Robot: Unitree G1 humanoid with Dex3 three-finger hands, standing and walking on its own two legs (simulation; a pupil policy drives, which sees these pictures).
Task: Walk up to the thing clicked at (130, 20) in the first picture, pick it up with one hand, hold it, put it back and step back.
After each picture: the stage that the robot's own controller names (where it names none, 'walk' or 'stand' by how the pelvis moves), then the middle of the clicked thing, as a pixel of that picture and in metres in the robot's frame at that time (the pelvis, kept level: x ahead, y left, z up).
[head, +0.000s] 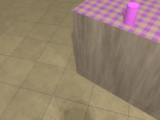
stand; (131, 14) +0.83 -0.27 -0.01
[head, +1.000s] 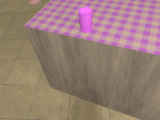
walk; (85, 20) +0.75 +0.03 +0.02
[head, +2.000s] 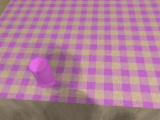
stand; (43, 73) +0.39 +0.18 +0.01
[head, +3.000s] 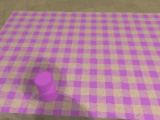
stand; (46, 87) +0.37 +0.16 -0.01
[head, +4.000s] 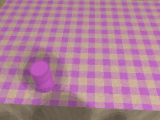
stand; (43, 77) +0.38 +0.17 +0.00
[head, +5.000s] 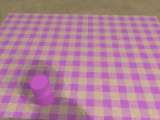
stand; (42, 90) +0.35 +0.18 -0.01
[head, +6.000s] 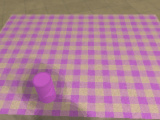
stand; (45, 88) +0.37 +0.17 -0.01
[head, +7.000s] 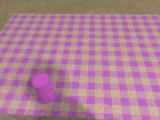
stand; (44, 88) +0.36 +0.18 -0.01
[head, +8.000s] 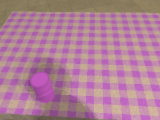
stand; (43, 88) +0.36 +0.18 -0.01
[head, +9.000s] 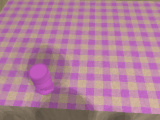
rise first; (42, 79) +0.37 +0.18 -0.01
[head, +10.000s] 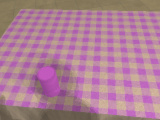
rise first; (49, 82) +0.38 +0.17 -0.01
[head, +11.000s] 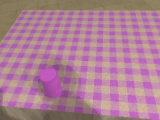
go down; (51, 83) +0.37 +0.17 -0.01
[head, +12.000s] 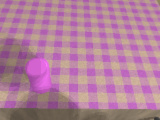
go down; (39, 76) +0.37 +0.14 +0.03
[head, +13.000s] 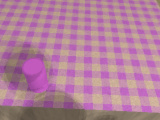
approach; (36, 76) +0.38 +0.16 +0.03
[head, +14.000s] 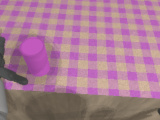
close in; (36, 58) +0.40 +0.16 +0.07
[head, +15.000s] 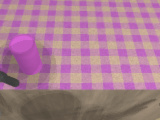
go down; (27, 56) +0.41 +0.16 +0.08
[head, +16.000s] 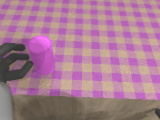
lift; (42, 56) +0.41 +0.14 +0.08
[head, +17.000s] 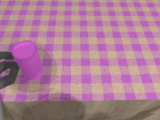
lift; (29, 61) +0.40 +0.16 +0.08
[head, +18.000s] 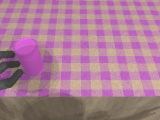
lift; (30, 57) +0.41 +0.16 +0.07
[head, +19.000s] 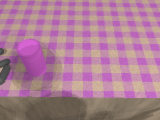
lift; (33, 58) +0.41 +0.16 +0.07
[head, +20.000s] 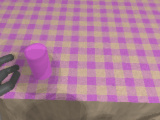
lift; (39, 62) +0.41 +0.15 +0.06
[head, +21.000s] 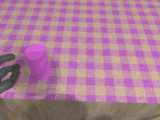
lift; (39, 62) +0.41 +0.16 +0.06
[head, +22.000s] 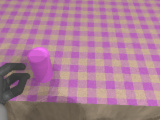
lift; (41, 65) +0.41 +0.15 +0.05
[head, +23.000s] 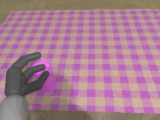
close; (44, 77) +0.40 +0.17 +0.02
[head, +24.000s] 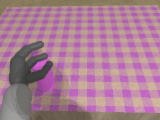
close; (44, 75) +0.40 +0.16 +0.02
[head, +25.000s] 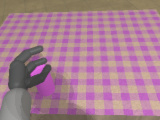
close; (43, 80) +0.39 +0.17 +0.02
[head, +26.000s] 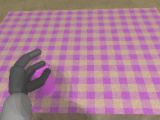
close; (44, 79) +0.39 +0.17 +0.01
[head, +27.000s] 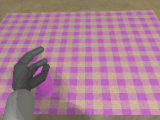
stand; (43, 81) +0.39 +0.17 +0.01
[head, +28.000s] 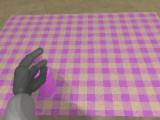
stand; (45, 82) +0.39 +0.16 +0.00
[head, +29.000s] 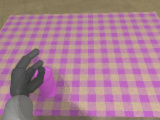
stand; (46, 82) +0.39 +0.16 +0.00
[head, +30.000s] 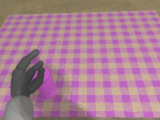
stand; (45, 83) +0.38 +0.16 +0.00
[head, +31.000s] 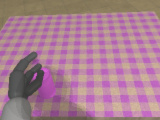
stand; (44, 83) +0.39 +0.17 +0.00
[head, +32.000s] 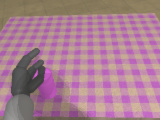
stand; (46, 83) +0.39 +0.16 +0.00
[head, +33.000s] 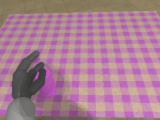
stand; (45, 83) +0.39 +0.16 +0.00
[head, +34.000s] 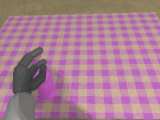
stand; (45, 84) +0.38 +0.17 +0.00
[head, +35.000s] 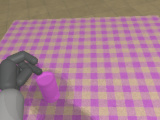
crouch; (48, 87) +0.38 +0.16 +0.00
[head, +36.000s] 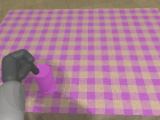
lower; (45, 79) +0.39 +0.16 +0.00
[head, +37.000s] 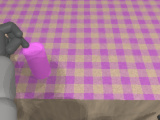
lower; (38, 61) +0.43 +0.16 +0.06
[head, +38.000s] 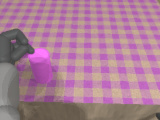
lower; (41, 66) +0.41 +0.15 +0.05
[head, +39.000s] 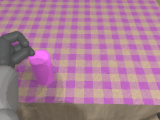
lower; (42, 68) +0.41 +0.15 +0.05
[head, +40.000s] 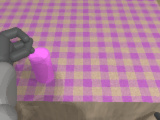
lower; (42, 66) +0.42 +0.14 +0.06
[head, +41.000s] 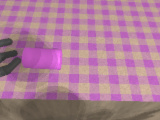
open; (43, 58) +0.42 +0.13 +0.04
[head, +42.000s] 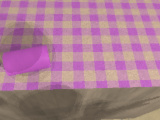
rise; (28, 60) +0.40 +0.14 +0.06
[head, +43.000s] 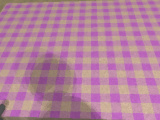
sink last; out of the picture +0.20 +0.12 -0.09
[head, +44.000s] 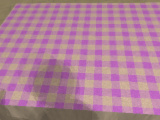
stand; out of the picture +0.08 +0.35 -0.70
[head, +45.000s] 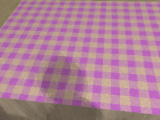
stand; out of the picture +0.14 +0.39 -0.70
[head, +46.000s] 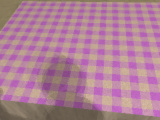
stand; out of the picture +0.15 +0.40 -0.70
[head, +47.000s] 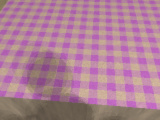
stand; out of the picture +0.18 +0.41 -0.71
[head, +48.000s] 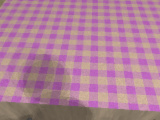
stand; out of the picture +0.18 +0.41 -0.69
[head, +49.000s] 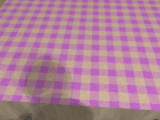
stand; out of the picture +0.18 +0.41 -0.69
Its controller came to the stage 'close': yes
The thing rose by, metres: 0.01
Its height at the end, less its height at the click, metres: -0.74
